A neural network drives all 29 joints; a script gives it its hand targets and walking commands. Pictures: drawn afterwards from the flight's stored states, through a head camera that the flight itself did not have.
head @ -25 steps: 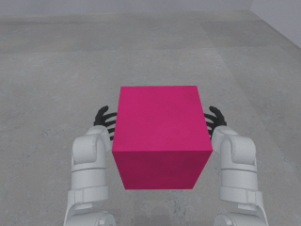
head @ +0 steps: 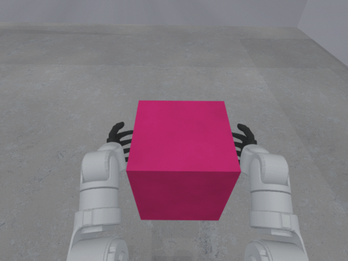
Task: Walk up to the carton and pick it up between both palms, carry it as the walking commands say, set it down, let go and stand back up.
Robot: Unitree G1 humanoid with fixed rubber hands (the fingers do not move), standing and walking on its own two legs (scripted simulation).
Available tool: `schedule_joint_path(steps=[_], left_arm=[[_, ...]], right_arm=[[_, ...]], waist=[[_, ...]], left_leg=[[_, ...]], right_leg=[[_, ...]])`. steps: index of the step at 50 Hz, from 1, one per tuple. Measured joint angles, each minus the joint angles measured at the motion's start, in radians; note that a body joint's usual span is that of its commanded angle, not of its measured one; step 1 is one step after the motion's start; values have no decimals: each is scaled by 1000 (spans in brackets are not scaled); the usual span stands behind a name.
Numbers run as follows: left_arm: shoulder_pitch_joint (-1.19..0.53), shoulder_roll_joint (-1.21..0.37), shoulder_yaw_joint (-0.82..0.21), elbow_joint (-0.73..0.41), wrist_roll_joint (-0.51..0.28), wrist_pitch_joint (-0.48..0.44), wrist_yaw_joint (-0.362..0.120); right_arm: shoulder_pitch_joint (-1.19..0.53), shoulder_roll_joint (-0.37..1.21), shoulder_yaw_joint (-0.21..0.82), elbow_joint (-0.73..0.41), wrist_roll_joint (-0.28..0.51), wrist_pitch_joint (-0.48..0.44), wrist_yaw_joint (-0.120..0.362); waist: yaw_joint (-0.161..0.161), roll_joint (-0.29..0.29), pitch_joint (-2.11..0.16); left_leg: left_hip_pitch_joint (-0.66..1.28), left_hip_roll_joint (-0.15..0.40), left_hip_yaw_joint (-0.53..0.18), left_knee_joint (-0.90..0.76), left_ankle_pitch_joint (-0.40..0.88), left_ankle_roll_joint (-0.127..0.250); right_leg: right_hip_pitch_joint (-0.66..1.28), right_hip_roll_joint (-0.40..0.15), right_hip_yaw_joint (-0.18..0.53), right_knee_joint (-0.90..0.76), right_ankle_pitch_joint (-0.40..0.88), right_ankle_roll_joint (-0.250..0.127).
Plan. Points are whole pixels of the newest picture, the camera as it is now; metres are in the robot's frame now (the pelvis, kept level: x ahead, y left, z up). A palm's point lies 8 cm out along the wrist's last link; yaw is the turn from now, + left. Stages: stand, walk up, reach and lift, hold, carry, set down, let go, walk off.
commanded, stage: carry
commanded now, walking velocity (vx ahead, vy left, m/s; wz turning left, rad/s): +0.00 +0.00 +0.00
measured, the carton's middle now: (180, 163) +0.36 +0.00 +0.04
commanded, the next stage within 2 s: hold in 0.80 s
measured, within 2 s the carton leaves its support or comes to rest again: neither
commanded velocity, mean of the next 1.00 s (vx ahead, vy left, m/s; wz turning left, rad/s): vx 0.00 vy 0.00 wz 0.00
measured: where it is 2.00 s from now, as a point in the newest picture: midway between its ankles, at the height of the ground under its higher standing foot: outside the picture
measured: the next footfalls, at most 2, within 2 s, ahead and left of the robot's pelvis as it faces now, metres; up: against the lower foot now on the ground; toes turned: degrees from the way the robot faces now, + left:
none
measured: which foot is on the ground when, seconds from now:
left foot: down 0.00-1.00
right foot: down 0.00-1.00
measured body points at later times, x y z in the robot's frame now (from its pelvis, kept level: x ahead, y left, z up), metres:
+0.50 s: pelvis +0.02 +0.02 +0.00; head +0.00 +0.03 +0.45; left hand +0.36 +0.18 +0.09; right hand +0.36 -0.13 +0.10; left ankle +0.02 +0.12 -0.73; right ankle +0.06 -0.11 -0.73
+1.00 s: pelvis +0.03 +0.02 +0.01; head +0.01 +0.02 +0.46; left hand +0.29 +0.19 +0.02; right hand +0.31 -0.12 +0.02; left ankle +0.02 +0.12 -0.73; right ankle +0.07 -0.13 -0.73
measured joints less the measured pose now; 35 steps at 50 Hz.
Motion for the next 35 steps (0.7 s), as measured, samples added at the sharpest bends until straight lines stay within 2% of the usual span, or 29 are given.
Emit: schedule_joint_path(steps=[16, 35], left_arm=[[56, -12, -28, -45, -2, -16, -1], [72, -13, -33, -41, 5, -15, -5]], right_arm=[[67, 7, 15, -51, 13, -21, 1], [78, 9, 17, -42, 8, -20, 4]], waist=[[-8, -1, 7], [-5, 0, -19]], left_leg=[[4, -17, 12, 30, -40, 24], [17, -26, 26, 19, -47, 36]], right_leg=[[2, -22, 8, 30, -33, 28], [10, -36, 13, 25, -38, 41]])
